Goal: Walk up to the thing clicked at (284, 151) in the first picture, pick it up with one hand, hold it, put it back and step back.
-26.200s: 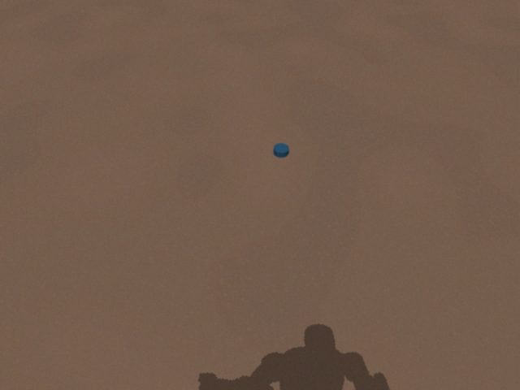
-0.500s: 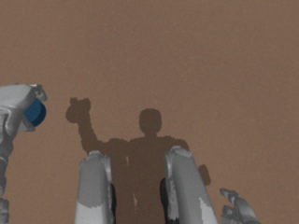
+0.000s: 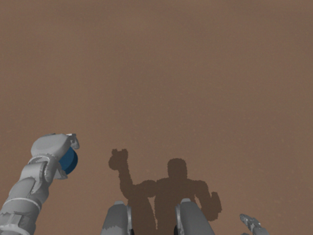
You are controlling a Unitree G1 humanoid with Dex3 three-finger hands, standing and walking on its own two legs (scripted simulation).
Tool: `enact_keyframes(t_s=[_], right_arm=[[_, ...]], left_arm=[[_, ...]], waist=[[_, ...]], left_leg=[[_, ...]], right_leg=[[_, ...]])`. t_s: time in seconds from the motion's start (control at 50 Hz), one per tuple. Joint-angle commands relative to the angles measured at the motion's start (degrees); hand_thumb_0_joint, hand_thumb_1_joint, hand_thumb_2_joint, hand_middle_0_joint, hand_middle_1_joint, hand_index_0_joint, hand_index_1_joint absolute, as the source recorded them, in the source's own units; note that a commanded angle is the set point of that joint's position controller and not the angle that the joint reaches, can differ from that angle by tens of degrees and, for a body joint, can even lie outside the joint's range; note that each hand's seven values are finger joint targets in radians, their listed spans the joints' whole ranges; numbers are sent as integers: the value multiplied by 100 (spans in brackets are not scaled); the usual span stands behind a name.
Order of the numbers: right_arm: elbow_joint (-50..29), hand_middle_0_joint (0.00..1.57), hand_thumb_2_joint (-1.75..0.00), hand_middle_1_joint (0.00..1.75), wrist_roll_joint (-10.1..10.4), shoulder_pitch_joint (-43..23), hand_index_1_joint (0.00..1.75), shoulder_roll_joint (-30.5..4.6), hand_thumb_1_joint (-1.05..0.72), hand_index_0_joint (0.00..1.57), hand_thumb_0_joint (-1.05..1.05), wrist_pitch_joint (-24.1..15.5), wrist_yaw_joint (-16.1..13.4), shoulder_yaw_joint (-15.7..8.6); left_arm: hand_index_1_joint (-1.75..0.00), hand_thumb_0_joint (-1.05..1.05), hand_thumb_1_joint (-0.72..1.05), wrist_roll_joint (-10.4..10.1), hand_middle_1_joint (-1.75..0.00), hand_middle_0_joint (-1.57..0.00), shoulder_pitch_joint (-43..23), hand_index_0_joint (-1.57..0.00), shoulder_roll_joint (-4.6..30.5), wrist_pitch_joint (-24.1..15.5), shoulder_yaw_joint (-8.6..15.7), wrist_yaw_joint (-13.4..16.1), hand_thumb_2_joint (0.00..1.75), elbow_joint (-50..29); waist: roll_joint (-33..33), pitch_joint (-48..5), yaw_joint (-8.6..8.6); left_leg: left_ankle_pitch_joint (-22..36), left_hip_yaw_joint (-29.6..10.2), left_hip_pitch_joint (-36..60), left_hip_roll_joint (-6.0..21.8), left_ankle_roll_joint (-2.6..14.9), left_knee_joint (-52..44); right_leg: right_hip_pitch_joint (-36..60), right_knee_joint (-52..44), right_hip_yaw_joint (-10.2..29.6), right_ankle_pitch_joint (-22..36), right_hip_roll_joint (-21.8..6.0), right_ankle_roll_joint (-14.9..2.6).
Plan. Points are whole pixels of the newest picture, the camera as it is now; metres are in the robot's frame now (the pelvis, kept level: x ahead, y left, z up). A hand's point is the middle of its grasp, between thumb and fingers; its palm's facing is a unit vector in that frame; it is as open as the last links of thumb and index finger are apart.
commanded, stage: lift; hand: left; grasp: from above
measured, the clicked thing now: (60, 159) +0.37 +0.27 -0.10
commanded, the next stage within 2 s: hold in 0.46 s
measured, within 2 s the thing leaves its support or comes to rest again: neither
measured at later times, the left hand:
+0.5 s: hand (56, 142) +0.37 +0.23 +0.02, palm faces -0.44 -0.09 -0.90, open 10.0 cm
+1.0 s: hand (54, 127) +0.38 +0.23 +0.07, palm faces -0.45 -0.06 -0.89, open 10.0 cm
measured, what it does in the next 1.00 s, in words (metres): rises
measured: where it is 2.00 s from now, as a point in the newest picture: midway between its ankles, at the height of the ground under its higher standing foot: outside the picture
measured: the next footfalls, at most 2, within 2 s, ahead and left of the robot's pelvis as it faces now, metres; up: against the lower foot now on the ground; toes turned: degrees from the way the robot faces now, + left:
none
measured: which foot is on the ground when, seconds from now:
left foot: down 0.00-1.00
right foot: down 0.00-1.00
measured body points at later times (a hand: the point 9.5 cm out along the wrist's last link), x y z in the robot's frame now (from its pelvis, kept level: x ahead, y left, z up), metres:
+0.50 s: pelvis +0.04 +0.00 +0.09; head +0.09 -0.01 +0.54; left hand +0.38 +0.24 +0.07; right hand +0.13 -0.26 -0.04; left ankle +0.08 +0.12 -0.60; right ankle +0.07 -0.14 -0.60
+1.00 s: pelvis +0.07 +0.00 +0.12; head +0.10 -0.01 +0.57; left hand +0.40 +0.23 +0.12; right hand +0.18 -0.26 +0.00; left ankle +0.08 +0.12 -0.60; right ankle +0.07 -0.14 -0.60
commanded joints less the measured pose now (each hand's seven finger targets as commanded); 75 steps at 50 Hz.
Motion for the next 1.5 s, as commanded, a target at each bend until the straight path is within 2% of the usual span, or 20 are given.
enact_keyframes(t_s=[0.0,0.04,0.12,0.24,0.42,0.46,0.52,0.54,0.58,0.6,0.74,0.82,0.88,1.16,1.18,1.2,1.24,1.4,1.44,1.48], right_arm=[[-462,20,-90,30,33,226,30,-822,-90,20,0,-293,-65,-363],[-456,20,-90,30,34,250,30,-816,-90,20,0,-305,-62,-357],[-389,20,-90,30,18,281,30,-808,-90,20,0,-333,-56,-397],[-295,20,-90,30,14,368,30,-800,-90,20,0,-338,-46,-439],[-317,20,-89,30,34,311,30,-772,-90,20,0,-293,-30,-460],[-299,20,-89,30,34,314,30,-792,-90,20,0,-293,-32,-472],[-301,20,-89,30,49,276,30,-780,-89,20,0,-273,-28,-471],[-306,20,-89,30,54,266,30,-780,-90,20,0,-262,-23,-472],[-273,20,-89,30,52,290,30,-802,-89,20,0,-244,-21,-492],[-243,20,-89,30,41,313,30,-794,-90,20,0,-235,-21,-493],[-313,20,-89,30,60,278,30,-810,-89,20,0,-132,22,-524],[-389,20,-89,30,84,236,30,-819,-89,20,0,-75,40,-534],[-449,20,-89,30,74,200,30,-824,-89,20,0,-35,59,-546],[-657,20,-89,30,118,17,30,-821,-89,20,0,143,59,-532],[-680,20,-89,30,118,-23,30,-800,-89,20,0,154,56,-520],[-706,20,-89,30,119,-12,30,-808,-89,20,0,156,59,-523],[-728,20,-89,30,126,-65,30,-799,-89,20,0,170,58,-510],[-814,20,-89,30,142,-223,30,-781,-90,20,0,190,45,-469],[-831,20,-89,30,145,-255,30,-781,-90,20,0,194,35,-465],[-859,20,-89,30,145,-293,30,-756,-90,20,0,197,31,-446]], left_arm=[[-85,0,52,94,-93,-76,-1532,-84,1006,-41,367,379,67,-647],[-87,0,53,176,-95,-76,-1527,-84,1019,-4,387,494,68,-513],[-87,0,55,231,-95,-78,-1813,-86,882,46,233,638,70,-317],[-86,0,51,218,-94,-75,-1754,-83,795,202,200,763,70,-274],[-85,0,53,61,-93,-78,-1616,-86,470,324,-75,672,71,-150],[-86,0,52,59,-94,-77,-1710,-85,618,309,23,652,72,-231],[-86,0,54,98,-94,-78,-1606,-87,564,297,-9,629,72,-228],[-85,0,54,95,-94,-79,-1659,-87,439,280,-106,603,72,-303],[-85,0,50,132,-93,-75,-1714,-83,581,266,-16,574,71,-410],[-84,0,49,163,-93,-75,-1687,-83,544,260,-48,544,71,-341],[-86,0,53,179,-94,-78,-1650,-85,546,207,-14,391,76,-595],[-85,0,55,195,-93,-79,-1472,-87,354,221,-149,300,75,-529],[-87,0,55,203,-95,-79,-1511,-86,493,228,-56,235,77,-738],[-88,0,55,211,-97,-77,-1414,-86,480,257,-58,28,78,-1231],[-90,0,56,234,-99,-78,-1306,-86,452,268,-72,-2,79,-1118],[-88,0,55,248,-96,-78,-1202,-86,378,270,-114,-20,79,-1070],[-89,0,55,212,-98,-77,-1330,-86,444,265,-60,-18,79,-1292],[-90,0,57,215,-99,-79,-1252,-87,396,291,-95,-77,79,-1368],[-90,0,55,196,-99,-78,-1218,-86,511,283,25,-87,79,-1470],[-89,0,55,217,-98,-77,-1162,-86,417,291,-56,-121,76,-1470]], waist=[[289,-1784,-59],[231,-1684,-11],[241,-1454,-25],[178,-1601,71],[-136,-1261,98],[-43,-1305,119],[22,-1228,163],[10,-1217,155],[10,-1324,171],[2,-1279,122],[-54,-1366,227],[-189,-1072,192],[12,-1173,277],[-72,-1102,328],[-133,-960,358],[-289,-960,298],[-153,-944,371],[-277,-805,341],[-139,-817,423],[-245,-711,407]], left_leg=[[-74,-121,2098,-211,48,-1871],[49,-49,2232,-258,44,-2044],[102,-53,2707,-243,18,-2508],[931,40,3372,-269,1,-2887],[1264,154,3973,-317,25,-3504],[1332,167,4151,-313,12,-3639],[1528,143,4411,-280,-22,-3843],[1644,157,4524,-277,-27,-3881],[1918,169,4676,-282,-30,-3914],[2058,189,4673,-287,-22,-3901],[2614,260,5051,-314,-18,-4097],[2555,260,5067,-304,-15,-4232],[2675,296,5196,-309,-30,-4288],[2841,342,5464,-320,16,-4507],[2766,360,5419,-338,32,-4529],[2731,358,5412,-339,60,-4511],[2616,357,5440,-345,39,-4605],[2324,389,5517,-351,71,-4754],[2281,384,5529,-356,48,-4812],[2183,377,5530,-355,57,-4853]], right_leg=[[1371,-1763,73,132,248,-281],[1651,-1987,92,192,260,-277],[1922,-2371,85,285,265,-259],[2706,-2820,136,1002,255,-239],[3422,-3554,185,1317,231,-200],[3540,-3639,174,1373,237,-209],[3573,-3708,115,1485,256,-238],[3645,-3743,110,1579,253,-237],[3787,-3786,114,1819,258,-231],[3851,-3807,130,1958,261,-228],[4292,-3991,136,2469,249,-215],[4257,-4085,117,2388,272,-227],[4397,-4117,113,2457,267,-236],[4665,-4312,139,2674,239,-206],[4666,-4373,145,2641,228,-193],[4674,-4370,152,2662,224,-174],[4694,-4440,154,2518,215,-191],[4718,-4609,167,2238,195,-170],[4747,-4637,170,2153,196,-192],[4747,-4702,173,2055,191,-184]])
